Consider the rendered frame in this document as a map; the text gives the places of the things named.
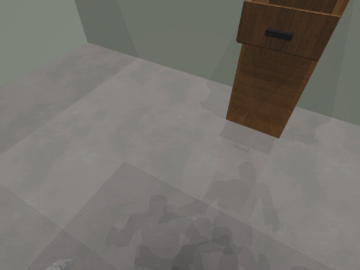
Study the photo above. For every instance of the cabinet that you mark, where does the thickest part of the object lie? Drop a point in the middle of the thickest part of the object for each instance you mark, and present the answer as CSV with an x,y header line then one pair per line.
x,y
268,84

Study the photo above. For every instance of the robot left hand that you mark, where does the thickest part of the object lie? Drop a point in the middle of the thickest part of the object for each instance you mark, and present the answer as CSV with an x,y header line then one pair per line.
x,y
62,264

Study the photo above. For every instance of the handle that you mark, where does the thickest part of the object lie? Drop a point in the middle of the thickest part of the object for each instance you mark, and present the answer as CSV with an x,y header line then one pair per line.
x,y
279,34

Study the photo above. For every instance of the drawer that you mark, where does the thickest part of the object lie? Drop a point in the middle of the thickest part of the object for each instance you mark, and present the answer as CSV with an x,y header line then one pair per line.
x,y
312,30

